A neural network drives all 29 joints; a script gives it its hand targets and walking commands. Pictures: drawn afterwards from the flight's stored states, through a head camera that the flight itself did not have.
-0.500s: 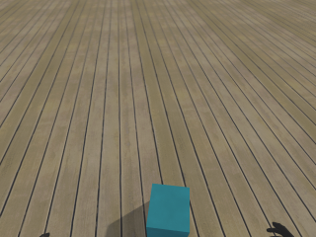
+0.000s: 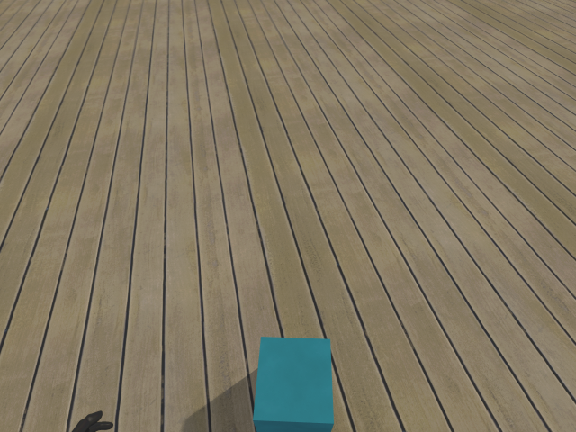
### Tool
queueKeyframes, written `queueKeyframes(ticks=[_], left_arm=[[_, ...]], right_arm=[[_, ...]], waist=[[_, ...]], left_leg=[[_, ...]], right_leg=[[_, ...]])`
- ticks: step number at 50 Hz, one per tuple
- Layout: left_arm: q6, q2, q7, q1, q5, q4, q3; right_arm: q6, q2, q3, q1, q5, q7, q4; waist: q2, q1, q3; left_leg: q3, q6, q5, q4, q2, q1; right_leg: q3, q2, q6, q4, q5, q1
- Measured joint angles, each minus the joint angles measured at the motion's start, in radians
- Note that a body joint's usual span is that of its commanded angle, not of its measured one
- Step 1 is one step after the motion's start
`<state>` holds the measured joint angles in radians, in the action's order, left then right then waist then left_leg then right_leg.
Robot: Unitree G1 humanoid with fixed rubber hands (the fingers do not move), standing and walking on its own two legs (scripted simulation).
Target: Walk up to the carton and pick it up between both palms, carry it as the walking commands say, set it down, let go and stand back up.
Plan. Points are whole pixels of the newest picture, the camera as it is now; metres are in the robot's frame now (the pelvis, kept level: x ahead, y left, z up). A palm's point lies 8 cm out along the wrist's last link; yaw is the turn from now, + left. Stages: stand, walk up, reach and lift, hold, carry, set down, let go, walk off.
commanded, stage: walk up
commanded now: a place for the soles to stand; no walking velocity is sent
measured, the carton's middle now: (294, 388) +0.39 +0.00 -0.66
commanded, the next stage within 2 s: reach and lift in 0.68 s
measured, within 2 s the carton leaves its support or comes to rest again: neither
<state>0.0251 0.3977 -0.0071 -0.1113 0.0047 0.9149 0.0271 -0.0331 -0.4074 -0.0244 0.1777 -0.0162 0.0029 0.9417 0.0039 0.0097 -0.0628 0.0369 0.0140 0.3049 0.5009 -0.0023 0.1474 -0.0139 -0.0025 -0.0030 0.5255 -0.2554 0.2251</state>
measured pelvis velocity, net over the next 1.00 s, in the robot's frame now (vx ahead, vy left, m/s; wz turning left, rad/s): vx -0.02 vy -0.01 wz -0.02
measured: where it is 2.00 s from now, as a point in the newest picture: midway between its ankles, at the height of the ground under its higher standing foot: outside the picture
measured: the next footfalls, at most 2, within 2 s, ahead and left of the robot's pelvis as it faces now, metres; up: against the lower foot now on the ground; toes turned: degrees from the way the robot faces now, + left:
none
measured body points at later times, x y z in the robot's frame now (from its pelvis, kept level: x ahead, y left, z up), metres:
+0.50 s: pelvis +0.00 +0.00 +0.01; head +0.00 +0.00 +0.46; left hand +0.11 +0.32 -0.10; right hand +0.12 -0.32 -0.10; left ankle -0.02 +0.13 -0.74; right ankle +0.02 -0.12 -0.74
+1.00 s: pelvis -0.02 -0.01 -0.02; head +0.08 -0.03 +0.42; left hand +0.19 +0.28 -0.10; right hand +0.18 -0.31 -0.11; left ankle -0.02 +0.13 -0.74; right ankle +0.02 -0.12 -0.74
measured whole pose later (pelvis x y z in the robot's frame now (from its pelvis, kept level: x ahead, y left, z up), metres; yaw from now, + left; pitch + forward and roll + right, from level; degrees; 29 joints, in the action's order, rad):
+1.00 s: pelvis -0.02 -0.01 -0.02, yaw -1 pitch +0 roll +0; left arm -0.22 0.33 -0.11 0.01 -0.08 0.57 0.19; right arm 0.25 -0.30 -0.17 0.02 -0.04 -0.03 0.50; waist 0.02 0.02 -0.23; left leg 0.03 0.03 0.37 0.68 0.02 0.32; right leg -0.02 -0.03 -0.01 0.69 -0.30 0.40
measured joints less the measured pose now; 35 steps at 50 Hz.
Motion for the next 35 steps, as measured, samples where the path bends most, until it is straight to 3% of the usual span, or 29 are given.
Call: queueKeyframes(ticks=[10, 21, 34, 35], left_arm=[[0.009, 0.007, 0.009, 0.033, 0.001, 0.081, -0.016], [0.010, 0.011, 0.010, 0.015, -0.004, 0.136, -0.025], [0.007, 0.011, 0.010, 0.002, -0.008, 0.148, -0.023], [-0.016, 0.006, 0.000, 0.001, -0.006, 0.105, -0.007]], right_arm=[[0.010, 0.009, 0.002, -0.118, 0.007, -0.005, 0.049], [0.018, 0.007, -0.006, -0.133, 0.004, -0.011, 0.091], [0.022, 0.014, -0.011, -0.099, 0.002, -0.012, 0.106], [0.040, 0.017, -0.027, -0.085, -0.002, -0.020, 0.057]], waist=[[-0.004, -0.019, 0.019], [-0.008, -0.026, 0.018], [-0.008, -0.019, 0.011], [-0.006, -0.018, 0.014]], left_leg=[[-0.014, 0.000, -0.046, -0.110, 0.005, -0.063], [-0.031, -0.002, -0.083, -0.173, 0.007, -0.090], [-0.050, -0.005, -0.094, -0.182, 0.007, -0.091], [-0.048, -0.004, -0.086, -0.157, 0.008, -0.065]], right_leg=[[-0.014, -0.004, -0.001, -0.095, 0.047, -0.051], [-0.030, -0.006, 0.003, -0.154, 0.088, -0.071], [-0.050, -0.007, 0.007, -0.162, 0.105, -0.064], [-0.047, -0.008, 0.005, -0.144, 0.097, -0.043]])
